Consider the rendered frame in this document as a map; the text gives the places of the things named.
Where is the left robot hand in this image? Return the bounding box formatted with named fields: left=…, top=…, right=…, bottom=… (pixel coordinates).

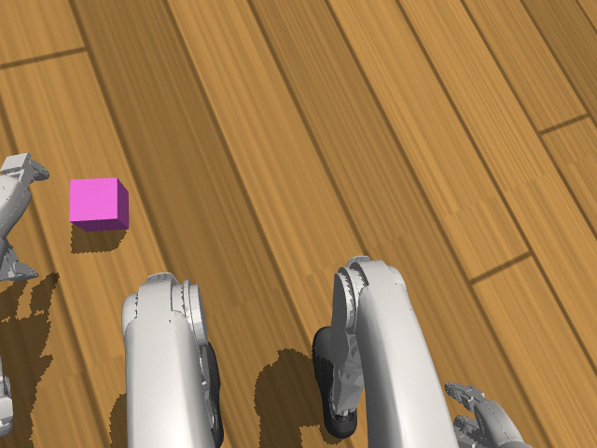
left=0, top=152, right=49, bottom=282

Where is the cube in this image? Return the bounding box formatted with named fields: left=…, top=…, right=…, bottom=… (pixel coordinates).
left=69, top=177, right=129, bottom=231

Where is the right robot foot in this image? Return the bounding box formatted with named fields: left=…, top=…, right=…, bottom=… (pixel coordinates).
left=312, top=326, right=357, bottom=439

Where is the right robot hand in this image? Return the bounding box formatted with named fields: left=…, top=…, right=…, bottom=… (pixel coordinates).
left=444, top=383, right=524, bottom=448

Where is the left robot foot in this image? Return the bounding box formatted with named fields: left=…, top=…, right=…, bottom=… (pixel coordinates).
left=205, top=341, right=224, bottom=448

